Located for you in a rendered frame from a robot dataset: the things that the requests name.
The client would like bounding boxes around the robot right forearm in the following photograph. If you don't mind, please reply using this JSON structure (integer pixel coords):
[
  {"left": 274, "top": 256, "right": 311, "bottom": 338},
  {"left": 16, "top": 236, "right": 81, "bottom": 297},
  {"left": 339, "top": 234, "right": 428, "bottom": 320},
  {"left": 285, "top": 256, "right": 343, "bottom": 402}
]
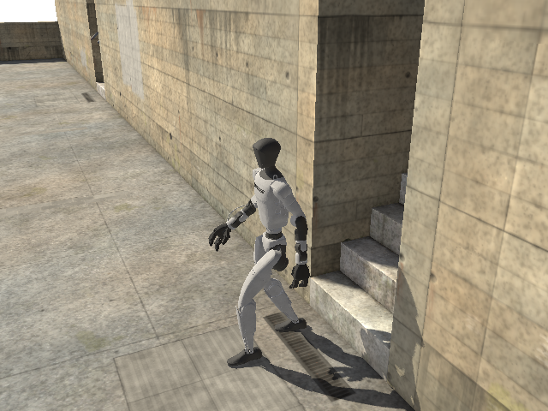
[{"left": 226, "top": 200, "right": 256, "bottom": 230}]

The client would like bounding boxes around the right robot hand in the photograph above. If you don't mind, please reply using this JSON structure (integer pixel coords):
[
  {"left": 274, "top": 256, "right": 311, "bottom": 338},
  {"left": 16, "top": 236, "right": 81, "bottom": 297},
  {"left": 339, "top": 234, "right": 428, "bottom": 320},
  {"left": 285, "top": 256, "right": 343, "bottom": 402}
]
[{"left": 208, "top": 223, "right": 231, "bottom": 251}]

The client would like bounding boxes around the robot torso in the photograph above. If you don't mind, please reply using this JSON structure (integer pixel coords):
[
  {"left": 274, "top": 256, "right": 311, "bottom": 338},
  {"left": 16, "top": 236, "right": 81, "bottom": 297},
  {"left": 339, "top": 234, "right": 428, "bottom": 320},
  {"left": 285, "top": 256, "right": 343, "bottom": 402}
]
[{"left": 254, "top": 169, "right": 289, "bottom": 253}]

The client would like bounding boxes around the robot left foot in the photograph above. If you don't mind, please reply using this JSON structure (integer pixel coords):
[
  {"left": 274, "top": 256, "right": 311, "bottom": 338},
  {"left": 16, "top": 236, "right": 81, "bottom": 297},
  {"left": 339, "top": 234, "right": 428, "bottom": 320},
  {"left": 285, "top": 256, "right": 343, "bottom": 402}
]
[{"left": 227, "top": 347, "right": 263, "bottom": 366}]

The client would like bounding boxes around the left robot hand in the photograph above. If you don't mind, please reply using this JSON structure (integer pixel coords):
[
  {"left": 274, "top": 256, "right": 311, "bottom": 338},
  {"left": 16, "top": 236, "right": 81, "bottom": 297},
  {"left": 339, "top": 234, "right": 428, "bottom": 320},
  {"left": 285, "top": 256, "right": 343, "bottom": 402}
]
[{"left": 289, "top": 264, "right": 310, "bottom": 289}]

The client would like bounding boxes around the robot left forearm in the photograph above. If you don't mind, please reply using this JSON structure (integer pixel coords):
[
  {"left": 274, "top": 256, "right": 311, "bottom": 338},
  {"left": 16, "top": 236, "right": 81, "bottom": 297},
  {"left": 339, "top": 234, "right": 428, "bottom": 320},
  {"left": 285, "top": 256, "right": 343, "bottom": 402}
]
[{"left": 295, "top": 216, "right": 308, "bottom": 265}]

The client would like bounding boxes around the right robot upper arm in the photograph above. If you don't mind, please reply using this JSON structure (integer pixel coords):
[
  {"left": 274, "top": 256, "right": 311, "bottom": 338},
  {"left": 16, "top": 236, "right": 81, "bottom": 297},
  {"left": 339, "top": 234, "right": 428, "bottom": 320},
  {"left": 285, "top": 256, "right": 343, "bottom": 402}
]
[{"left": 251, "top": 168, "right": 265, "bottom": 208}]

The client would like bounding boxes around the left robot upper arm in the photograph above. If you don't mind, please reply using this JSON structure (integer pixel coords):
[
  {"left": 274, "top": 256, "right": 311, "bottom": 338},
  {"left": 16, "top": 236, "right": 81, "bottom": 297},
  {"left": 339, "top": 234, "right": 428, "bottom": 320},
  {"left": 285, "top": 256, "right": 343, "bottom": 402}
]
[{"left": 271, "top": 180, "right": 306, "bottom": 227}]

